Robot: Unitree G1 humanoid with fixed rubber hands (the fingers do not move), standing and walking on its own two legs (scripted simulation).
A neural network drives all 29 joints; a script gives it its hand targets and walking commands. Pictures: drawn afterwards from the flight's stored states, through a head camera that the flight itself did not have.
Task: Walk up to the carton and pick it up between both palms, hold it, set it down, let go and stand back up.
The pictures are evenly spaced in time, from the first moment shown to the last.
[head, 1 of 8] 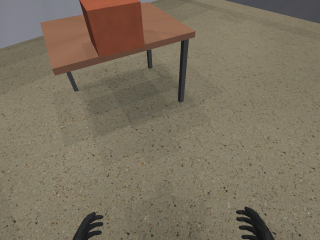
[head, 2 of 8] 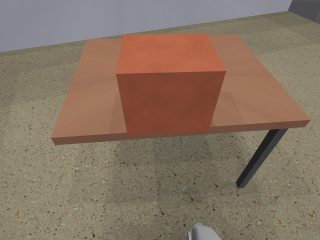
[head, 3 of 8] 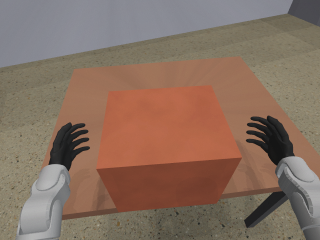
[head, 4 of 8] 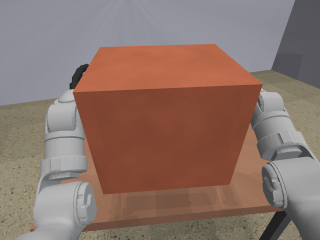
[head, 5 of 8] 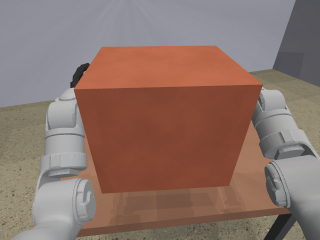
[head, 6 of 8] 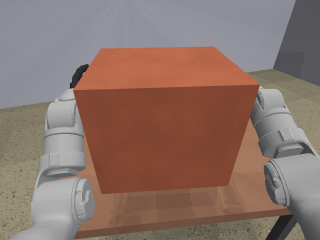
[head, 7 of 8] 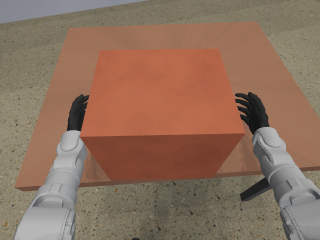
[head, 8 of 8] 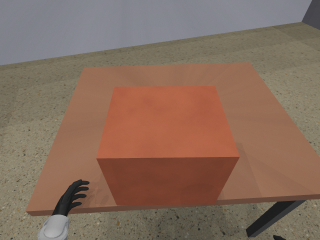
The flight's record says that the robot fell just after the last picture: no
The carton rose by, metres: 0.22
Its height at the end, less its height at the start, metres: +0.00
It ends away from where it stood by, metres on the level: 0.01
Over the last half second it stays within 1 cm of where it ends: yes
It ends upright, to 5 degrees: yes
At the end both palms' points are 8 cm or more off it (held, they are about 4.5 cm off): yes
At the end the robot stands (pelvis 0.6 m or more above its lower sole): yes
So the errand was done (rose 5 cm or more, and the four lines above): yes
